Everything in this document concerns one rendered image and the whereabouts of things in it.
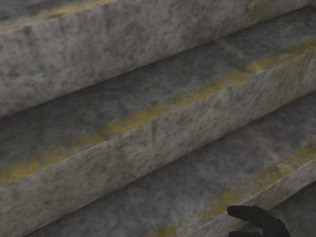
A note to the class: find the right robot hand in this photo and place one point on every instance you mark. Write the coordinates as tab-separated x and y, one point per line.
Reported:
272	227

